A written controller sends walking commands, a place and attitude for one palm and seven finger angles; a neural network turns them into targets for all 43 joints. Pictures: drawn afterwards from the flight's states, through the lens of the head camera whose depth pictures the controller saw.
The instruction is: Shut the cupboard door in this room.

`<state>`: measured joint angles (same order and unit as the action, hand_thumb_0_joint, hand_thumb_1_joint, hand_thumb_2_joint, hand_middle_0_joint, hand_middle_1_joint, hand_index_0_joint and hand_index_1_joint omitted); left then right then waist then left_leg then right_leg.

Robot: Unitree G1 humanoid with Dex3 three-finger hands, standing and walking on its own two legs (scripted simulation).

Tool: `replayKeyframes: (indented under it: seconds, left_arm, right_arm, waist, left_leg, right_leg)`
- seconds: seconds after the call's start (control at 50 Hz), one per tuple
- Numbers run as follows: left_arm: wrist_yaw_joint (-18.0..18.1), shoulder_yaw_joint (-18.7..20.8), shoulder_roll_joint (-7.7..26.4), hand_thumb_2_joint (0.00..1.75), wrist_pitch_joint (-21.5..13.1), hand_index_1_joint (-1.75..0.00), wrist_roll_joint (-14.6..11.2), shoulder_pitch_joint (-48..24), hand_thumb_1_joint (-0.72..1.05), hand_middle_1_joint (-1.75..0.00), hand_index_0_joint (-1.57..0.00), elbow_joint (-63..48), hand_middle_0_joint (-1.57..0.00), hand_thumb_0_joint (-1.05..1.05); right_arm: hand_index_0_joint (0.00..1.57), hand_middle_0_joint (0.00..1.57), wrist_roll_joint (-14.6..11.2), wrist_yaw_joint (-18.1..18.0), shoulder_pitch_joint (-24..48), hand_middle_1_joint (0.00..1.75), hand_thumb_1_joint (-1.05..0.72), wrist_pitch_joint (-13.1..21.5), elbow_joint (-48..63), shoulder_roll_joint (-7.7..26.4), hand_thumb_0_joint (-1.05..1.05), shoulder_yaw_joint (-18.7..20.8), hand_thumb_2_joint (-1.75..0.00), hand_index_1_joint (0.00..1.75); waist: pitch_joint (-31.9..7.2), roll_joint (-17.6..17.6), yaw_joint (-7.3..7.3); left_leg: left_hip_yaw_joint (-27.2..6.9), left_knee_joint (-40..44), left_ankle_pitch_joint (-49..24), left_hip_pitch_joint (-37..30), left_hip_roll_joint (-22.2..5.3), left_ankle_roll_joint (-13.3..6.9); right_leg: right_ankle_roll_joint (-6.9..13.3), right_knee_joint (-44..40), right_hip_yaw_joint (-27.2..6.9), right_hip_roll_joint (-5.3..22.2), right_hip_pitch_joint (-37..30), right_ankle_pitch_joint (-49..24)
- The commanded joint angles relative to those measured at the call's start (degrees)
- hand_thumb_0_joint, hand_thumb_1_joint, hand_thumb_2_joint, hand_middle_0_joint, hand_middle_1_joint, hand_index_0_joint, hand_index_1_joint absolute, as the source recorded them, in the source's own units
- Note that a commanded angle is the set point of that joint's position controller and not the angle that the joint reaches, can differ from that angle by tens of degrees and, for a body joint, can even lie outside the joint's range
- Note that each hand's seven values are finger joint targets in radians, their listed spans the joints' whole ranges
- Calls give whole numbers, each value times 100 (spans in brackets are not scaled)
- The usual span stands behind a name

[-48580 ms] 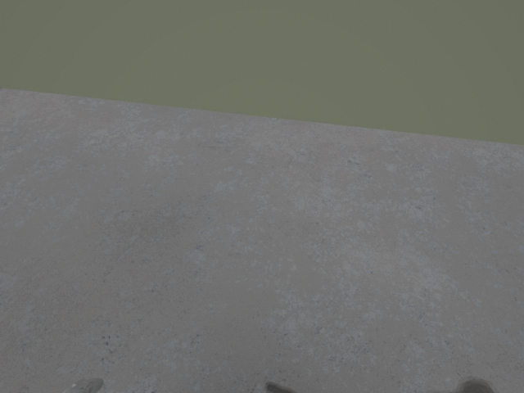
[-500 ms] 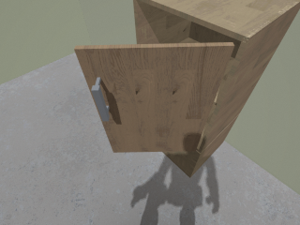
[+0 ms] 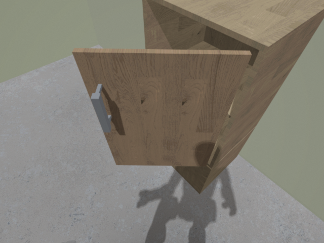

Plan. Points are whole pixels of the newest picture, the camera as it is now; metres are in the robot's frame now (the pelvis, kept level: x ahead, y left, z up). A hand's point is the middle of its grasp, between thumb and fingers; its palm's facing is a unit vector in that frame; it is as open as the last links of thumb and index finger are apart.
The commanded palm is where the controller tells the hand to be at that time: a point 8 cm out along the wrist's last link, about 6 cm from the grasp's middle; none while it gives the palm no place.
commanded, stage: raise the hand and make a fist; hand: left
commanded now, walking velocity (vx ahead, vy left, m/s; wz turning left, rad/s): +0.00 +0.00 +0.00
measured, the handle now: (103, 109) +0.46 +0.21 +0.04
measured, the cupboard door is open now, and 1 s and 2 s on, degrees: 48 48 48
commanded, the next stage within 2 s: bring the fist close to the handle in 1.88 s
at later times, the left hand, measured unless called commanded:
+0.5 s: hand out of the picture +0.13 +0.22 -0.04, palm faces +0.09 -1.00 -0.03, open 5.6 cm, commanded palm +0.11 +0.26 -0.03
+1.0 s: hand (59, 222) +0.16 +0.24 +0.00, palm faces +0.06 -1.00 -0.03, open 3.5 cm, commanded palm +0.13 +0.29 +0.01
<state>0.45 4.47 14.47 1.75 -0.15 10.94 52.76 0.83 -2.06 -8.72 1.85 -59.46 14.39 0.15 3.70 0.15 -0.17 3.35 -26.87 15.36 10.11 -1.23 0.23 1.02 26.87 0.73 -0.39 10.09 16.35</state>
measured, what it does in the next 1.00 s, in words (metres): lowers itself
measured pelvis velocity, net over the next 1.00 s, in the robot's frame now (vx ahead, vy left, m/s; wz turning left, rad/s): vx -0.05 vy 0.04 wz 0.01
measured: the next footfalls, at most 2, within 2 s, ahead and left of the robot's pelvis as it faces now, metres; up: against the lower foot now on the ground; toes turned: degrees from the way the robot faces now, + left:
none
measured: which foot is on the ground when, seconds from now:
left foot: down 0.00-1.00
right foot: down 0.00-1.00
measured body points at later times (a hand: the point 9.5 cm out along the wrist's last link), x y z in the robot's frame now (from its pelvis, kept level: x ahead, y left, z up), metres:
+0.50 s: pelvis -0.07 -0.01 -0.10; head -0.02 -0.01 +0.35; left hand +0.12 +0.27 -0.04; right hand +0.15 -0.24 -0.16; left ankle -0.03 +0.13 -0.74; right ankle -0.03 -0.10 -0.74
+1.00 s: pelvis -0.05 +0.04 -0.07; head -0.01 +0.06 +0.38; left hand +0.15 +0.29 +0.00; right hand +0.13 -0.19 -0.13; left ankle -0.03 +0.13 -0.74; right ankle -0.03 -0.10 -0.74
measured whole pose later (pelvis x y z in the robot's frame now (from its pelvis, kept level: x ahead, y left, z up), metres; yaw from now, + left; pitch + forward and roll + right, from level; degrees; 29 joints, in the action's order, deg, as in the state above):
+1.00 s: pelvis -0.05 +0.04 -0.07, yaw +1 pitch +10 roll -3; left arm -11.4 9.3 13.5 -18.2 -15.4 24.8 -7.1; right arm -0.3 -3.4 -15.6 14.6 -30.1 13.3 -1.4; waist -6.0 -1.1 -0.4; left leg -2.1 -60.3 27.5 42.9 1.2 -2.0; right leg -1.4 56.2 2.5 1.1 40.7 25.6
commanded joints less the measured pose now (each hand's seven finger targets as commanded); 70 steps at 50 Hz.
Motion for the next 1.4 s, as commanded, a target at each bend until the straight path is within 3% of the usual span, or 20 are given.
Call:
replayKeyframes:
  seconds: [0.0, 0.02, 0.04, 0.08, 0.1, 0.14, 0.16, 0.18, 0.22, 0.24, 0.28, 0.32, 0.36, 0.4, 0.46, 0.6, 0.72, 0.86, 1.16, 1.38]
  left_arm:
    - [428, 177, -228, 90, -953, -34, -1072, 1789, 90, -34, -24, -5395, -24, 0]
    - [386, 417, 164, 90, -1228, -36, -911, 661, 90, -36, -25, -5807, -25, 0]
    - [160, 622, -129, 90, -1377, -38, -1067, 1302, 90, -38, -27, -5260, -27, 0]
    - [-359, 1026, 29, 90, -2089, -42, -1297, 1800, 90, -42, -31, -4253, -31, 0]
    - [-758, 1140, -54, 90, -2549, -44, -1427, 2324, 90, -44, -33, -3814, -33, 0]
    - [-1584, 1632, 221, 90, -3549, -48, -1623, 2542, 90, -48, -36, -3748, -36, 0]
    - [-2026, 1530, 191, 90, -3977, -50, -1729, 2407, 90, -50, -38, -3700, -38, 0]
    - [-2417, 1610, 400, 90, -4242, -52, -1868, 1996, 90, -52, -40, -3796, -40, 0]
    - [-2823, 2196, 1077, 90, -4173, -56, -2164, 1457, 90, -56, -44, -4377, -44, 0]
    - [-2869, 2305, 1141, 90, -4031, -58, -2289, 1428, 90, -58, -46, -4555, -46, 0]
    - [-2799, 2138, 868, 90, -3820, -62, -2488, 1001, 90, -62, -49, -5006, -49, 0]
    - [-2654, 1986, 1022, 90, -3767, -66, -2452, 192, 90, -66, -53, -5705, -53, 0]
    - [-2493, 1501, 815, 90, -3696, -70, -2281, -77, 90, -70, -57, -6078, -57, 0]
    - [-2387, 1189, 768, 90, -3537, -74, -2144, -330, 90, -74, -60, -6205, -60, 0]
    - [-2284, 1143, 835, 90, -3116, -80, -1998, -4, 90, -80, -66, -6043, -66, 0]
    - [-1595, 1553, 916, 90, -2297, -94, -1925, 817, 90, -94, -79, -6191, -79, 0]
    - [-1284, 1019, 557, 90, -2483, -106, -1714, 907, 90, -106, -90, -6629, -90, 0]
    - [-1221, 892, 533, 90, -2519, -120, -1660, 1064, 90, -120, -102, -7171, -102, 0]
    - [-1157, 806, 548, 90, -1872, -150, -1580, 738, 90, -150, -130, -7370, -130, 0]
    - [-1245, 918, 638, 90, -1718, -150, -1686, 323, 90, -150, -130, -7371, -130, 0]
  right_arm:
    - [20, 20, -495, -520, 57, 30, -90, 1500, 2009, 666, 0, 130, -90, 30]
    - [20, 20, -443, -300, -114, 30, -90, 1643, 2072, 540, 0, 303, -90, 30]
    - [20, 20, -296, -213, -7, 30, -90, 1690, 2242, 540, 0, 575, -90, 30]
    - [20, 20, -197, -121, -93, 30, -90, 1770, 2395, 614, 0, 608, -90, 30]
    - [20, 20, -196, -59, -147, 30, -90, 1774, 2434, 601, 0, 596, -90, 30]
    - [20, 20, -136, 58, -105, 30, -90, 1779, 2595, 640, 0, 583, -90, 30]
    - [20, 20, -147, 91, -3, 30, -90, 1827, 2676, 597, 0, 571, -90, 30]
    - [20, 20, -197, 90, 39, 30, -90, 1878, 2837, 621, 0, 596, -90, 30]
    - [20, 20, -221, 43, 60, 30, -90, 1864, 3208, 684, 0, 555, -90, 30]
    - [20, 20, -249, -1, 76, 30, -90, 1853, 3375, 633, 0, 522, -90, 30]
    - [20, 20, -304, -118, 5, 30, -90, 1867, 3563, 580, 0, 512, -90, 30]
    - [20, 20, -303, -215, -116, 30, -90, 1890, 3543, 564, 0, 465, -90, 30]
    - [20, 20, -296, -314, -114, 30, -90, 1932, 3542, 583, 0, 401, -90, 30]
    - [20, 20, -289, -420, -163, 30, -90, 1939, 3507, 648, 0, 342, -90, 30]
    - [20, 20, -332, -492, -158, 30, -90, 1929, 3555, 679, 0, 292, -90, 30]
    - [20, 20, -295, -382, -107, 30, -90, 1794, 3771, 543, 0, 192, -90, 30]
    - [20, 20, -177, -242, -255, 30, -90, 1770, 3808, 635, 0, 163, -90, 30]
    - [20, 20, -159, -192, -402, 30, -90, 1739, 3816, 685, 0, 162, -90, 30]
    - [20, 20, -218, -210, -406, 30, -90, 1384, 3982, 629, 0, 27, -90, 30]
    - [20, 20, -271, -248, -325, 30, -90, 1396, 3890, 612, 0, -5, -90, 30]
  waist:
    - [-2793, -2490, -67]
    - [-1510, -1336, 191]
    - [-741, -510, -61]
    - [-74, 1193, 86]
    - [-29, 1232, -17]
    - [-1183, 1700, -251]
    - [-1436, 1769, -284]
    - [-1642, 1384, -211]
    - [-2292, -91, -401]
    - [-2506, -137, -441]
    - [-2578, 538, -224]
    - [-2565, 157, -68]
    - [-2192, -99, 84]
    - [-1946, 110, 235]
    - [-1868, -114, 107]
    - [-1915, -259, -287]
    - [-1741, -391, -86]
    - [-2026, -461, -67]
    - [-1806, -488, -71]
    - [-1836, -414, -98]
  left_leg:
    - [-995, -969, -4644, -1650, -213, 26]
    - [-835, -551, -3681, -310, -274, -21]
    - [-589, -769, -2621, 662, -137, 31]
    - [-509, -1658, -810, 2231, 221, 69]
    - [-484, -1982, -893, 2515, 259, 111]
    - [-367, -2669, -1072, 3124, 354, 121]
    - [-353, -2890, -405, 3511, 411, 127]
    - [-314, -3087, -66, 3769, 418, 104]
    - [-210, -3297, -137, 3746, 449, 25]
    - [-219, -3333, -90, 3757, 426, -12]
    - [-284, -3506, 117, 3914, 371, -78]
    - [-316, -3574, 450, 3953, 297, -132]
    - [-350, -3479, 733, 3777, 237, -206]
    - [-454, -3402, 940, 3773, 170, -270]
    - [-486, -3099, 1332, 3754, 201, -247]
    - [-652, -2332, 1141, 3341, 252, -162]
    - [-752, -2118, 782, 2960, 196, -137]
    - [-899, -2000, 230, 2472, 135, -30]
    - [-901, -1692, -78, 2059, 134, 45]
    - [-693, -1612, -368, 1859, 199, -45]
  right_leg:
    - [-54, 3463, 515, 132, 1019, -637]
    - [-48, 2813, 384, 172, 1723, 68]
    - [4, 1724, 483, 62, 1921, -186]
    - [-50, 1188, 173, 224, 2174, -794]
    - [-72, 1434, -87, 349, 2160, -1666]
    - [-250, 2432, -243, 407, 1861, -3670]
    - [-344, 2518, -535, 462, 2019, -3098]
    - [-297, 2554, -779, 471, 2324, -1861]
    - [-166, 2631, -1024, 486, 2224, -1094]
    - [-188, 2530, -1092, 462, 2168, -577]
    - [-380, 2294, -1281, 463, 2178, -144]
    - [-357, 2140, -1314, 443, 2411, 645]
    - [-210, 2032, -1078, 303, 2946, 1488]
    - [-139, 1993, -921, 167, 3188, 2009]
    - [-72, 1916, -725, 119, 3207, 2570]
    - [9, 1982, -141, 16, 2653, 1977]
    - [35, 2283, 311, -63, 2848, 1015]
    - [74, 2417, 472, -108, 2715, 393]
    - [78, 2073, 492, -139, 2225, -18]
    - [50, 1735, 350, -88, 1701, -435]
